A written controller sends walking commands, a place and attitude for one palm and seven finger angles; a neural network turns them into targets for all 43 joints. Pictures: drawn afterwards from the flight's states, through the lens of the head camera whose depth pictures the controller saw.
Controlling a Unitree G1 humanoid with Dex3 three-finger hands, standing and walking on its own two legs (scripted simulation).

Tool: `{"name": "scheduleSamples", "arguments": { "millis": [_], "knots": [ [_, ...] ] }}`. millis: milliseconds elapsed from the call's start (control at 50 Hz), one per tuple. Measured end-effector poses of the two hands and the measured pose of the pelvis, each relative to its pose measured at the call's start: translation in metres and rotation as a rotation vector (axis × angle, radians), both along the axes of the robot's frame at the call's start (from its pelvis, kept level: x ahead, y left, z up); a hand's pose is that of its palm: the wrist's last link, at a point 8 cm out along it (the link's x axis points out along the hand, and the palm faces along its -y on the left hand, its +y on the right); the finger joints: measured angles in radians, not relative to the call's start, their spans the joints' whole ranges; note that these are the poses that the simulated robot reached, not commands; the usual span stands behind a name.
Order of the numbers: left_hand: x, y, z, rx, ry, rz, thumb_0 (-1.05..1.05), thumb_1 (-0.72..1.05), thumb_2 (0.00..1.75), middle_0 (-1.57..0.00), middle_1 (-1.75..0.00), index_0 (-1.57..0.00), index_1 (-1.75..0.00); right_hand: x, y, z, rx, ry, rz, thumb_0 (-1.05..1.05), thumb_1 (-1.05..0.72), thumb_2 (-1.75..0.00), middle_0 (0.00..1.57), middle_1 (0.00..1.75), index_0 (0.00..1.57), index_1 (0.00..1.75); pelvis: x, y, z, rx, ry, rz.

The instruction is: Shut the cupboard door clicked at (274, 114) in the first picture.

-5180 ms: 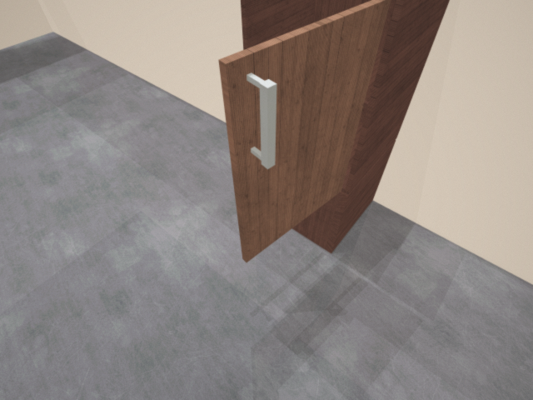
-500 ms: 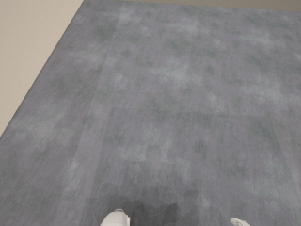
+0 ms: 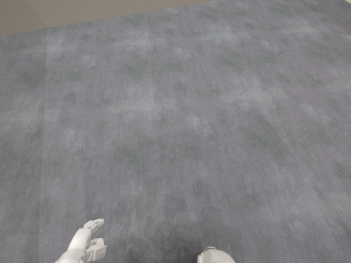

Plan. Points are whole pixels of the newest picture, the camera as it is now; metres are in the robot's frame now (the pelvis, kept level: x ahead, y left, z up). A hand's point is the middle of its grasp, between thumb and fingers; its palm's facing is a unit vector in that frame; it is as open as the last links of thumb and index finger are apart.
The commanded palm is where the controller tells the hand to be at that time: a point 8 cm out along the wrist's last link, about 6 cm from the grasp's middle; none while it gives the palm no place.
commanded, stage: walk around to get in front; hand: left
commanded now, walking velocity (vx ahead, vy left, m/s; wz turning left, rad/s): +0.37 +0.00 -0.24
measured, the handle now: out of the picture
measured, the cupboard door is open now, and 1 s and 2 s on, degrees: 80 80 80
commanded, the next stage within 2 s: walk to a spot facing it in 0.36 s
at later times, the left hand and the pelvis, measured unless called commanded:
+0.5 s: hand (115, 229) +0.23 +0.17 -0.18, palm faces +0.01 -0.98 -0.18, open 7.3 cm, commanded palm none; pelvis +0.26 -0.01 +0.00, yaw -4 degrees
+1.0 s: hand (134, 152) +0.46 +0.13 -0.14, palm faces +0.23 -0.94 -0.24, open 7.3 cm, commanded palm none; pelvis +0.40 -0.07 +0.02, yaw +13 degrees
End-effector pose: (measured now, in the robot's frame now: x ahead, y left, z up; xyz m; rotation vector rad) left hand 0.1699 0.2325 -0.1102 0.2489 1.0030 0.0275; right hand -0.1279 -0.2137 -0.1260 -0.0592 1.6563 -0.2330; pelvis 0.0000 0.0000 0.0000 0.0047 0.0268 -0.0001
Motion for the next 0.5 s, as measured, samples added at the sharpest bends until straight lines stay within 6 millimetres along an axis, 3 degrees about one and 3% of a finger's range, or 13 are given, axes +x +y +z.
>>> {"name": "scheduleSamples", "arguments": {
  "millis": [60,100,160,280,400,460,500],
  "knots": [
    [0.032,-0.02,-0.006,-0.001,-0.041,0.007,0.0,0.91,0.9,-0.19,-0.3,-0.19,-0.29,0.025,-0.013,-0.009,0.015,0.035,-0.032,0.01,-0.91,-0.9,0.2,0.3,0.2,0.3,0.028,-0.016,-0.008,0.015,-0.02,-0.012],
    [0.034,-0.03,-0.006,-0.008,0.002,0.023,0.0,0.91,0.9,-0.19,-0.3,-0.2,-0.29,0.061,-0.024,-0.01,0.004,-0.008,-0.032,0.01,-0.91,-0.9,0.2,0.3,0.2,0.3,0.046,-0.021,-0.001,0.008,-0.029,-0.014],
    [0.026,-0.043,-0.007,-0.018,0.109,0.037,0.0,0.91,0.9,-0.2,-0.3,-0.2,-0.29,0.133,-0.038,-0.005,-0.021,-0.13,-0.014,0.01,-0.91,-0.9,0.2,0.3,0.2,0.3,0.073,-0.026,0.011,0.007,-0.021,-0.028],
    [0.039,-0.025,-0.001,0.014,0.172,0.128,-0.04,0.97,0.9,-0.2,-0.3,-0.2,-0.3,0.277,-0.05,0.006,-0.032,-0.352,0.061,0.0,-0.91,-0.9,0.2,0.29,0.2,0.3,0.133,-0.032,0.021,0.002,-0.002,-0.036],
    [0.041,-0.016,-0.018,0.0,0.32,0.182,-0.02,0.94,0.9,-0.2,-0.3,-0.2,-0.3,0.412,-0.041,0.008,-0.033,-0.5,0.139,0.0,-0.91,-0.9,0.2,0.29,0.2,0.3,0.203,-0.022,0.013,-0.012,-0.015,-0.045],
    [0.046,-0.012,-0.033,-0.015,0.41,0.197,-0.01,0.93,0.9,-0.2,-0.3,-0.2,-0.29,0.467,-0.034,0.004,-0.057,-0.573,0.164,0.0,-0.91,-0.9,0.2,0.29,0.2,0.3,0.24,-0.013,0.0,-0.013,-0.026,-0.06],
    [0.059,-0.011,-0.037,-0.022,0.448,0.188,-0.01,0.92,0.9,-0.2,-0.3,-0.2,-0.29,0.487,-0.031,0.006,-0.07,-0.596,0.16,0.0,-0.91,-0.9,0.2,0.29,0.2,0.3,0.258,-0.01,-0.001,-0.005,-0.036,-0.075]
  ]
}}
